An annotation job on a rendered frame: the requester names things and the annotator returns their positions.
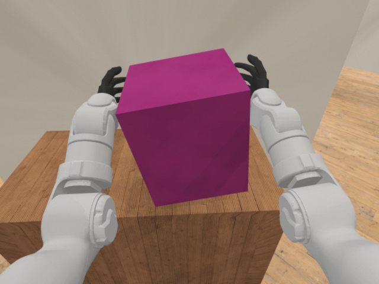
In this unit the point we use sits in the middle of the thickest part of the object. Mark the robot left hand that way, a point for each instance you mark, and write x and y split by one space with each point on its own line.
108 82

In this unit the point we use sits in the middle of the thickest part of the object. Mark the left robot upper arm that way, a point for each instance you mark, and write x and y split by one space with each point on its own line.
75 228

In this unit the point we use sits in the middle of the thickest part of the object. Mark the robot right hand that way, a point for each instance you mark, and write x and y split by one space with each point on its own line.
257 79

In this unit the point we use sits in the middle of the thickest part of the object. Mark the right robot upper arm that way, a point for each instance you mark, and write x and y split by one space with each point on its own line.
320 217

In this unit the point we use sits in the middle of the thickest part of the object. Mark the pedestal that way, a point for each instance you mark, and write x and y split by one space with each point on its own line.
228 239

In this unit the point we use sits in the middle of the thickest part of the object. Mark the carton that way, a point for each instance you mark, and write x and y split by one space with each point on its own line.
186 120

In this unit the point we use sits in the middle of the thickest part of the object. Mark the robot left forearm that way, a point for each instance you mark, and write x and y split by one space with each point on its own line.
88 157

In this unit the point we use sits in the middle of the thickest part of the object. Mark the robot right forearm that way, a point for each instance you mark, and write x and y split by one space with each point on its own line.
295 162

